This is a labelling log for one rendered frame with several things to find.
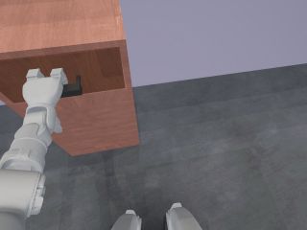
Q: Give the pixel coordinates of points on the cabinet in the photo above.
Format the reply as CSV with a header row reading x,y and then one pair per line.
x,y
91,122

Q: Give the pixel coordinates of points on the handle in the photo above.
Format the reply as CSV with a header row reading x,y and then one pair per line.
x,y
72,89

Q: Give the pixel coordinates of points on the drawer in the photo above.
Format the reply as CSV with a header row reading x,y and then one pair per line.
x,y
99,69

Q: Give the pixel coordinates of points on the robot left forearm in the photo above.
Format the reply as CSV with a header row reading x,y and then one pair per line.
x,y
31,141

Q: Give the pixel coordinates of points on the left robot hand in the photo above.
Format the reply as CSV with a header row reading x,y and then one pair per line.
x,y
45,90

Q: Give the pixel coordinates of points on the robot left upper arm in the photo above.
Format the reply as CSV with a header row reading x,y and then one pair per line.
x,y
21,195

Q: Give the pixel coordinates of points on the left robot thigh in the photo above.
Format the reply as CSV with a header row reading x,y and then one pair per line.
x,y
128,222

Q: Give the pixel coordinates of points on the robot thigh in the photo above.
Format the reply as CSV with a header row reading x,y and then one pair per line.
x,y
180,218
128,222

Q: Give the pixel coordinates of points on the right robot thigh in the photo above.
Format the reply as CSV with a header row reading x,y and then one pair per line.
x,y
180,218

